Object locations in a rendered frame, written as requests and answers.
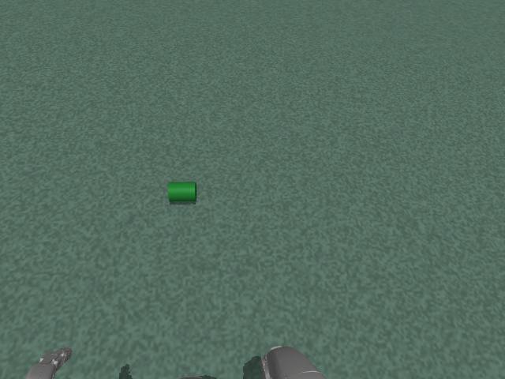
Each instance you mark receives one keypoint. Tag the can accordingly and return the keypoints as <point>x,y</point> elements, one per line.
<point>182,191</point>

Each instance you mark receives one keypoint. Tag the left robot hand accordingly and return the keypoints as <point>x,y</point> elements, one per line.
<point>49,364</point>

